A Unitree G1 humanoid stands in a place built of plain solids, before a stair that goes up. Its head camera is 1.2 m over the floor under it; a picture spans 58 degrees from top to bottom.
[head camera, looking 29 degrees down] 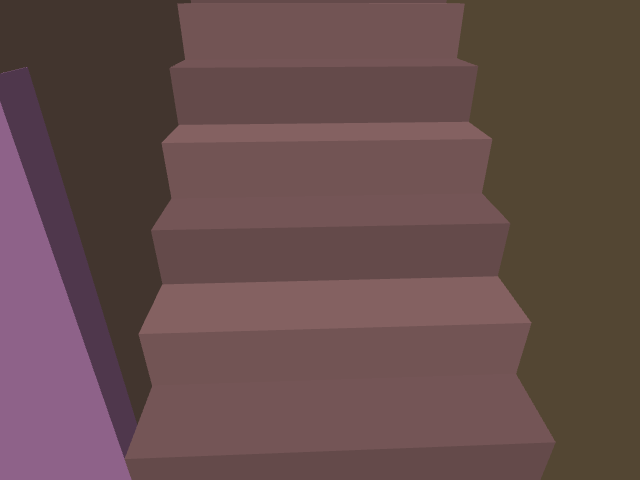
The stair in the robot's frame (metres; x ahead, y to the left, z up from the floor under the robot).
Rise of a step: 0.20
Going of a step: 0.24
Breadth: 1.10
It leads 2 degrees to the left of straight ahead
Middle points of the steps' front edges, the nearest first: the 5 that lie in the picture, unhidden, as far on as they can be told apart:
0.70 -0.06 0.20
0.94 -0.05 0.40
1.17 -0.04 0.60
1.41 -0.03 0.79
1.65 -0.02 0.99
